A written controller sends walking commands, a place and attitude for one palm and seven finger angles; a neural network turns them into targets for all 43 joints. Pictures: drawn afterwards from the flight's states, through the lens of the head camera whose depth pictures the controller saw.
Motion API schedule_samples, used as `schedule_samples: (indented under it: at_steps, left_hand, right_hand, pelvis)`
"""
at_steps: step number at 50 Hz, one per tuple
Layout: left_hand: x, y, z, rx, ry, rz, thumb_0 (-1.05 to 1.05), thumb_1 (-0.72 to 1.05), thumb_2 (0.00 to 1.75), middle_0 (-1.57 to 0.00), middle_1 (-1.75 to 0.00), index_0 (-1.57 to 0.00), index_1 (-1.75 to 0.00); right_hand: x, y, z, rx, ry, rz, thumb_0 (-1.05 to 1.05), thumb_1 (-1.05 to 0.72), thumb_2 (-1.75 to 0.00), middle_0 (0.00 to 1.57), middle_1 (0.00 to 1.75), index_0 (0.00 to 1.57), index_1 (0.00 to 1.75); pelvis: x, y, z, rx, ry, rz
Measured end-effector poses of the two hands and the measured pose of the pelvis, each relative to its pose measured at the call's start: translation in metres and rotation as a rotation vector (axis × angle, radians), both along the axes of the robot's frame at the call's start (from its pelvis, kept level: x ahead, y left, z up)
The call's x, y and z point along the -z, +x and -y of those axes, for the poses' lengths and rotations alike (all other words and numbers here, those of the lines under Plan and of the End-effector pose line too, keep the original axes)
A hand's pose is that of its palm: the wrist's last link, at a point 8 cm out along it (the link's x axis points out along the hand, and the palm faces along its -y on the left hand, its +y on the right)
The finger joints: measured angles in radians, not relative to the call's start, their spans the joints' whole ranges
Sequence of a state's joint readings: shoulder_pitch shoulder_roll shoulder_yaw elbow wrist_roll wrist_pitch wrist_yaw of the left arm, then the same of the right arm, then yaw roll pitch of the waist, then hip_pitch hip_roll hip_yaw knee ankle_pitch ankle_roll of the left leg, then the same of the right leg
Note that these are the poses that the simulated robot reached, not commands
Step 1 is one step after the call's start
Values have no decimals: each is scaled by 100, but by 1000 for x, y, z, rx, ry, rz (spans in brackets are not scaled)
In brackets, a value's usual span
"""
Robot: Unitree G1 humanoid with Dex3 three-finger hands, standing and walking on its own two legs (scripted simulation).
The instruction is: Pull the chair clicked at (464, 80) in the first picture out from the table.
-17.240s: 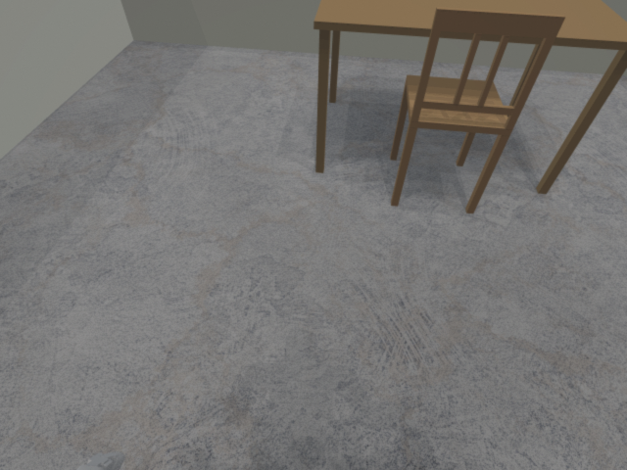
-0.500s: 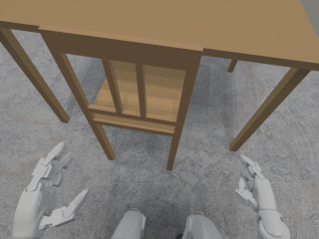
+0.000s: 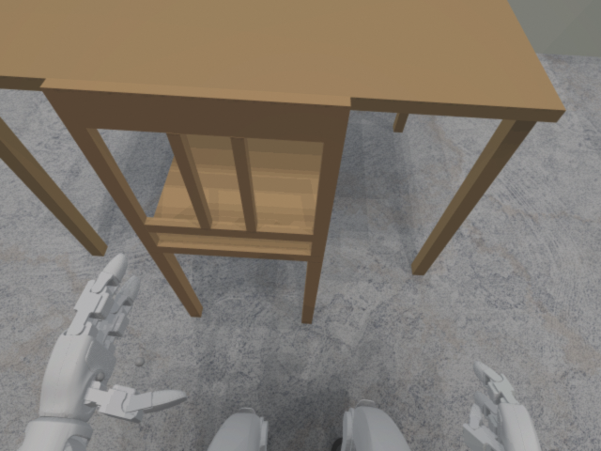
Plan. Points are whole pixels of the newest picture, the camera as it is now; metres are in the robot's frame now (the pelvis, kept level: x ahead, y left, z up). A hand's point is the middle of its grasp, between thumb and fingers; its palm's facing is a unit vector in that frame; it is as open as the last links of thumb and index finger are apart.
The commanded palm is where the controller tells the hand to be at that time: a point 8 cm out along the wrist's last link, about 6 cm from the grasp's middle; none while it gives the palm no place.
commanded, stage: raise the hand toward the chair's back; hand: left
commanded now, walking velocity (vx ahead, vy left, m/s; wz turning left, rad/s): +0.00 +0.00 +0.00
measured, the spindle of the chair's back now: (193, 184) +0.52 +0.20 -0.02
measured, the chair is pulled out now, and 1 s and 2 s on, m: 0.00 0.00 0.00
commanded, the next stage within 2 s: aim the fingers beside a spindle in 1.02 s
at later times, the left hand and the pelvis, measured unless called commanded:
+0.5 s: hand (114, 329) +0.25 +0.22 +0.06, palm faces +0.00 -1.00 -0.07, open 16.9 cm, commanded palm +0.23 +0.28 +0.06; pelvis +0.01 +0.02 +0.01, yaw +0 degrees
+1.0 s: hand (129, 320) +0.26 +0.21 +0.06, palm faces +0.01 -1.00 -0.07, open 16.9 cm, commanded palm +0.23 +0.26 +0.06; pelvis +0.01 +0.00 +0.02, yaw +0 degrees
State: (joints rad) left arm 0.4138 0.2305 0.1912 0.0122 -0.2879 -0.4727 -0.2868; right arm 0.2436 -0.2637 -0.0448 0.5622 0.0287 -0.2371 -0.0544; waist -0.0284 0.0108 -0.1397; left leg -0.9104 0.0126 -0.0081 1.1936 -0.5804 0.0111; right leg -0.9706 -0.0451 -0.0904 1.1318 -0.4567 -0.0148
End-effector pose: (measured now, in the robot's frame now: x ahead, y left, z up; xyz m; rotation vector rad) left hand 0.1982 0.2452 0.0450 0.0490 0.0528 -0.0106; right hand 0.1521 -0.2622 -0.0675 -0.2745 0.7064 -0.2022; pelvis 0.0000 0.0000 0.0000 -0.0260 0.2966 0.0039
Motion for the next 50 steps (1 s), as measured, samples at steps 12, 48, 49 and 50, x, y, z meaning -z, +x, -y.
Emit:
schedule_samples:
  at_steps: [12, 48, 49, 50]
  left_hand:
    - [-12, 9, -17, -18, 5, 21, 0, -42, 33, -7, -9, -7, -10]
    - [-20, 38, -15, -15, 19, 30, -1, -50, 30, -6, -8, -6, -8]
    - [-20, 38, -15, -16, 20, 29, -1, -50, 30, -6, -8, -6, -8]
    - [-20, 38, -14, -16, 20, 26, -1, -50, 30, -6, -8, -6, -8]
  right_hand:
    - [-16, 40, -48, -111, 60, 80, 2, -90, -90, 20, 30, 20, 30]
    - [-9, 18, -23, -59, 49, -20, 2, -90, -90, 20, 30, 20, 30]
    - [-9, 19, -23, -62, 52, -18, 2, -90, -90, 20, 30, 20, 30]
    - [-9, 21, -24, -64, 55, -16, 2, -90, -90, 20, 30, 20, 30]
  pelvis:
    - [-7, 5, -12, -11, -17, 12]
    - [-15, 13, -4, -6, -7, 8]
    - [-15, 13, -3, -6, -7, 8]
    - [-15, 13, -2, -7, -6, 8]
